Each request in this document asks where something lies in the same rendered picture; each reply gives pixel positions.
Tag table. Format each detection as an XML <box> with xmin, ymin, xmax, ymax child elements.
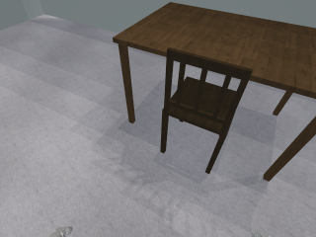
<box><xmin>113</xmin><ymin>2</ymin><xmax>316</xmax><ymax>182</ymax></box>

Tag robot left hand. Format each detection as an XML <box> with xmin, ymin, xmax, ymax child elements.
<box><xmin>47</xmin><ymin>226</ymin><xmax>73</xmax><ymax>237</ymax></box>

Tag chair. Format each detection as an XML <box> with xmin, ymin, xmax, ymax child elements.
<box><xmin>160</xmin><ymin>47</ymin><xmax>254</xmax><ymax>174</ymax></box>

